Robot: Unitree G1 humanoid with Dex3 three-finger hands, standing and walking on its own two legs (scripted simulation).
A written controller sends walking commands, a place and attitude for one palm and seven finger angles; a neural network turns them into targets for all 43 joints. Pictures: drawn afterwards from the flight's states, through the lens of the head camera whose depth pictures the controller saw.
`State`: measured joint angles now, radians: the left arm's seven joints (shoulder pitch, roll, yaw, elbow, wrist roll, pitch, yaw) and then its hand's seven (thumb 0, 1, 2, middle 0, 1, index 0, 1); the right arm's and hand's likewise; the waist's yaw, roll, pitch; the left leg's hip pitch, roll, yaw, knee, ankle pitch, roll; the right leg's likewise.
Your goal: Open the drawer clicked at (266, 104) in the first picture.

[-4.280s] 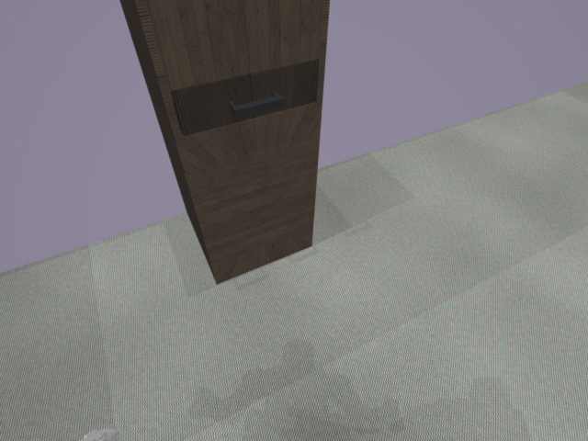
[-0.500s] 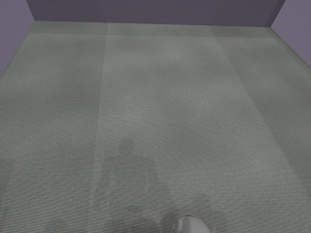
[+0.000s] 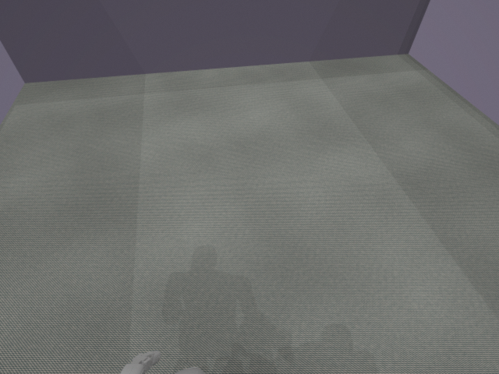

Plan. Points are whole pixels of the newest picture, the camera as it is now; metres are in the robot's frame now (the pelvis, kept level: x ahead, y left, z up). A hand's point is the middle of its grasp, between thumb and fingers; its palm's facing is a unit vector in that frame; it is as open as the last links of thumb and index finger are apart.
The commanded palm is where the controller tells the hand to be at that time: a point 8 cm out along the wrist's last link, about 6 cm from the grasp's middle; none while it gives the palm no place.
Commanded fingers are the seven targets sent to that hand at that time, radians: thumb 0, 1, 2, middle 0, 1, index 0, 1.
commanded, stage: turn to face it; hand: left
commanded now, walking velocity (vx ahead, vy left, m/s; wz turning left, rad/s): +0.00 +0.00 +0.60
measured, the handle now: out of the picture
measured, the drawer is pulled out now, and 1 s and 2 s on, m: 0.00 0.00 0.00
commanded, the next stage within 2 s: none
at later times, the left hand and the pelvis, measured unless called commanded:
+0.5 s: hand out of the picture +0.05 +0.24 -0.15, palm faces +0.30 -0.91 -0.29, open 7.4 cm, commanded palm none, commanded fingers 0.00 0.90 0.90 -0.20 -0.30 -0.20 -0.30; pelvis +0.02 +0.00 +0.01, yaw +16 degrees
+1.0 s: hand out of the picture -0.09 +0.14 -0.16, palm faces +0.60 -0.76 -0.26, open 7.4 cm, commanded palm none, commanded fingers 0.00 0.90 0.90 -0.20 -0.30 -0.20 -0.30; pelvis -0.01 -0.05 +0.00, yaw +36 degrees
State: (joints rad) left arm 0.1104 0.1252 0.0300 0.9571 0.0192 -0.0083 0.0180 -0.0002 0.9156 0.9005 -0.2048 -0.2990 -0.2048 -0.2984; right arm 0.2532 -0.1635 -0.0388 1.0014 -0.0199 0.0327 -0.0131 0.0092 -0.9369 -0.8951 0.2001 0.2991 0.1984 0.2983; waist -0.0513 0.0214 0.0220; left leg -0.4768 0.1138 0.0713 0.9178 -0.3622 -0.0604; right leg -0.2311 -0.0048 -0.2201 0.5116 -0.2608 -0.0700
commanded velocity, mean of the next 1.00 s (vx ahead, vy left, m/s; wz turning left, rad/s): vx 0.00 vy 0.00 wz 0.60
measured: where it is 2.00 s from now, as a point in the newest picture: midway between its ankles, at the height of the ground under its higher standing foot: outside the picture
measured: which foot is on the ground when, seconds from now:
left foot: up 0.00-0.08, down 0.10-0.60, up 0.62-1.00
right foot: down 0.00-0.12, up 0.14-0.58, down 0.60-1.00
